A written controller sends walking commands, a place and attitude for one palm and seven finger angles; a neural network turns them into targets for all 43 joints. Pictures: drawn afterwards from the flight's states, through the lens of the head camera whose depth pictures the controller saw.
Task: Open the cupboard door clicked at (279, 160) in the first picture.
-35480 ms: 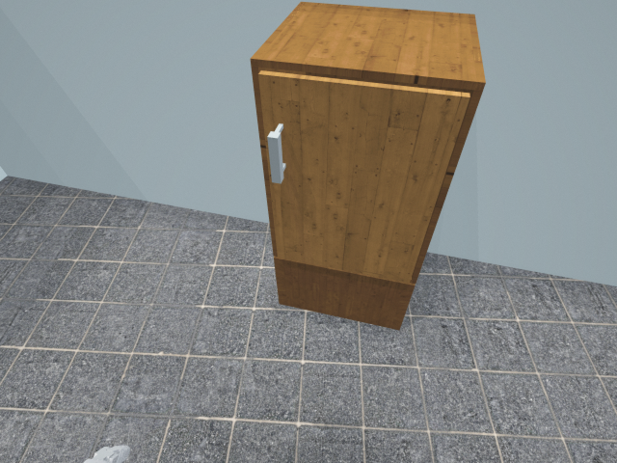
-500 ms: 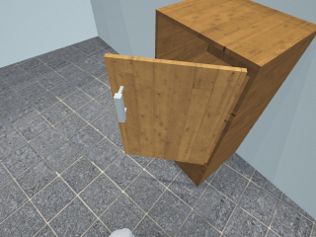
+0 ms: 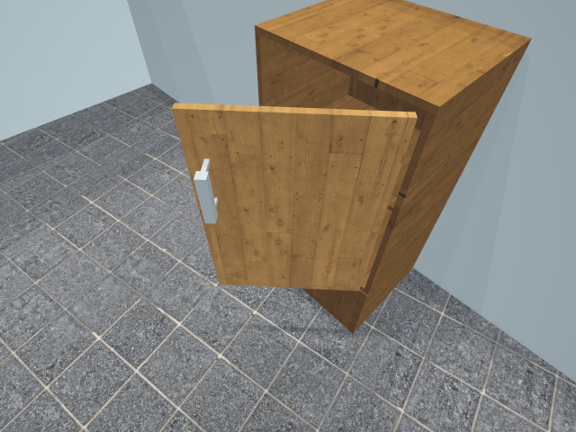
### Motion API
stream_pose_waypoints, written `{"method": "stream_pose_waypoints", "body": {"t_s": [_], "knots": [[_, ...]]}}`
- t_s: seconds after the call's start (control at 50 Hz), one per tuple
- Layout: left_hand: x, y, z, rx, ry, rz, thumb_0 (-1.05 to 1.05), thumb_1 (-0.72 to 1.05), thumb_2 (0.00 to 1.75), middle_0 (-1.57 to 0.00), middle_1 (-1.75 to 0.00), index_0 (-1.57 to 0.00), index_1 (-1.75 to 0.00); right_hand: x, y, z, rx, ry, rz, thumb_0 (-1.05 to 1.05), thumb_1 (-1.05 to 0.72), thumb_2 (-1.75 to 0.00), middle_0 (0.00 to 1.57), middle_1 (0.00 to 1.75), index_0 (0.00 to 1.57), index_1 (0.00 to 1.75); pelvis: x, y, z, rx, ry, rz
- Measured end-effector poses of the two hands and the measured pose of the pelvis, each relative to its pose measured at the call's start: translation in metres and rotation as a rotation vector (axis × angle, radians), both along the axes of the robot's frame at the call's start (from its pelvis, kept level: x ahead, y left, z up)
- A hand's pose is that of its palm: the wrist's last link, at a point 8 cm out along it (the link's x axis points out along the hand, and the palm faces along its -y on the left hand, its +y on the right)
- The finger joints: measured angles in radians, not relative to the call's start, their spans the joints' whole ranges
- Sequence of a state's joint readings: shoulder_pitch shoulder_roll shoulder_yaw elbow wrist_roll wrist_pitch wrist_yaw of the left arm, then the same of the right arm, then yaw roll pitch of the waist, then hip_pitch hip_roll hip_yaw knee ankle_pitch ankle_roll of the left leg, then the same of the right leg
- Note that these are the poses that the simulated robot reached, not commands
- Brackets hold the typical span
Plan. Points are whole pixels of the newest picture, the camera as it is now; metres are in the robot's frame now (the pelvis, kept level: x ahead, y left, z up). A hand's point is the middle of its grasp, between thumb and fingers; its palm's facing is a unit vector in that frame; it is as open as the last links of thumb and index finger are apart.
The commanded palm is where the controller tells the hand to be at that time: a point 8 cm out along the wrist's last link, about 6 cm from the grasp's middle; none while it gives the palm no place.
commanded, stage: come to a stop and stand still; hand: left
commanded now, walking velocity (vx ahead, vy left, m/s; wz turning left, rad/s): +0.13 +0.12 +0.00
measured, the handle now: (208, 191) +0.55 +0.18 -0.02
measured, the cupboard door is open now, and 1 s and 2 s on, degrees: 43 43 43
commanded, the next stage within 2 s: look again from close up in 0.60 s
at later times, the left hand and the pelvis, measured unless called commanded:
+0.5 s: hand out of the picture -0.01 +0.14 -0.17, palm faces +0.08 -0.99 -0.13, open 7.4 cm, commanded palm none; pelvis +0.02 +0.00 +0.01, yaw +1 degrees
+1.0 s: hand out of the picture -0.01 +0.18 -0.18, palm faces +0.03 -0.98 -0.20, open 7.4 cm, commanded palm none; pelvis -0.02 +0.01 +0.00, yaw +0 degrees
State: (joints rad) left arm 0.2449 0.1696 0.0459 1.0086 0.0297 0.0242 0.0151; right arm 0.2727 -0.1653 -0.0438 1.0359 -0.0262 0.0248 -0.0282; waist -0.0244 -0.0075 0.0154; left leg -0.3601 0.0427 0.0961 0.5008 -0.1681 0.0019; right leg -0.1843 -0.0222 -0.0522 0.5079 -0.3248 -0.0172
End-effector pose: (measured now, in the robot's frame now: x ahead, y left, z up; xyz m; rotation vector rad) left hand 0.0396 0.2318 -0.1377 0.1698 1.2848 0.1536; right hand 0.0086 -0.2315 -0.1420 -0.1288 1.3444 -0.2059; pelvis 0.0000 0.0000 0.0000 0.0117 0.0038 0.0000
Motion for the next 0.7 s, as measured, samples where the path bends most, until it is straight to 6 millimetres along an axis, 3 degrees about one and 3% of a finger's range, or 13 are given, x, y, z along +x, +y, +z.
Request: {"method": "stream_pose_waypoints", "body": {"t_s": [0.06,0.14,0.32,0.52,0.7], "knots": [[-0.014,-0.010,0.006,0.002,-0.001,0.022,0.01,0.92,0.90,-0.20,-0.30,-0.20,-0.30,-0.023,-0.005,-0.001,0.026,0.068,0.000,0.00,-0.92,-0.90,0.20,0.30,0.20,0.30,0.001,-0.007,0.004,-0.006,-0.012,0.013],[-0.033,-0.023,0.006,-0.020,0.028,0.047,0.01,0.92,0.90,-0.20,-0.30,-0.20,-0.30,-0.035,-0.005,0.001,0.043,0.106,0.007,0.01,-0.91,-0.90,0.20,0.30,0.20,0.30,0.005,-0.011,0.008,-0.009,-0.019,0.014],[-0.062,-0.037,-0.013,-0.090,0.154,0.091,0.01,0.91,0.90,-0.20,-0.30,-0.20,-0.30,-0.018,0.014,0.002,0.034,0.101,0.042,0.01,-0.91,-0.90,0.20,0.30,0.20,0.30,0.013,-0.006,0.001,-0.008,-0.022,0.015],[-0.058,-0.040,-0.007,-0.090,0.167,0.086,0.01,0.91,0.90,-0.20,-0.30,-0.20,-0.30,0.005,0.015,0.002,0.020,0.068,0.052,0.03,-0.94,-0.90,0.20,0.30,0.20,0.30,0.018,-0.002,0.007,0.000,-0.024,0.013],[-0.047,-0.035,-0.004,-0.065,0.132,0.068,0.00,0.91,0.90,-0.20,-0.30,-0.20,-0.30,0.006,0.011,0.003,0.022,0.054,0.049,0.02,-0.94,-0.90,0.20,0.30,0.20,0.30,0.018,-0.005,0.008,0.003,-0.031,0.012]]}}
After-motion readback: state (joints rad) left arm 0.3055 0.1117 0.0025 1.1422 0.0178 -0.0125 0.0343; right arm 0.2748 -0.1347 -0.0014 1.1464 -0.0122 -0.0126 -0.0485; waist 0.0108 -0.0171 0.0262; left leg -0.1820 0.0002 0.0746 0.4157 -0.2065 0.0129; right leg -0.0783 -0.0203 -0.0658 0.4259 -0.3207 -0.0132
